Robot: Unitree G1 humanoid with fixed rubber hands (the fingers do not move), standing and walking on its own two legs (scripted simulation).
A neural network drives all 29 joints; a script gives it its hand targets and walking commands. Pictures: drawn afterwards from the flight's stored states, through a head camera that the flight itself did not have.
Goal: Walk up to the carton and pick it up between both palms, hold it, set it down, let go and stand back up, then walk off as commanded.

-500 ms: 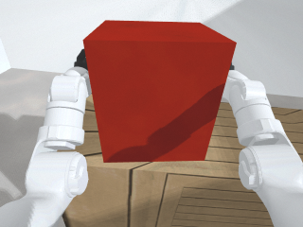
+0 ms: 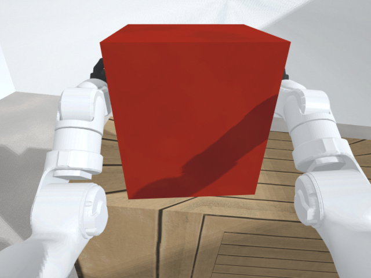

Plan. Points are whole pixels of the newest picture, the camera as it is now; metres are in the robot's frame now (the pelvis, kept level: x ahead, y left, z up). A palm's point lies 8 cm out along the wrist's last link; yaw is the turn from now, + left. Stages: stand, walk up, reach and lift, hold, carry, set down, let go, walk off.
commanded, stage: hold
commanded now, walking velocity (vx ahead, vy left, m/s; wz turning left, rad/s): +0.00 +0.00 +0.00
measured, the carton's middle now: (189, 106) +0.39 +0.00 +0.27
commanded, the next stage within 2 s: none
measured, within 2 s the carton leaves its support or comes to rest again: neither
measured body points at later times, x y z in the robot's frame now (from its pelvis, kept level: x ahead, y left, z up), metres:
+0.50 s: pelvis +0.00 +0.00 +0.00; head -0.09 +0.03 +0.44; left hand +0.39 +0.18 +0.31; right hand +0.39 -0.17 +0.33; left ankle +0.04 +0.12 -0.75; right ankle +0.03 -0.13 -0.75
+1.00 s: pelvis +0.00 +0.00 +0.00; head -0.09 +0.03 +0.44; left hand +0.38 +0.18 +0.31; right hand +0.39 -0.17 +0.33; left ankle +0.04 +0.12 -0.75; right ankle +0.03 -0.13 -0.75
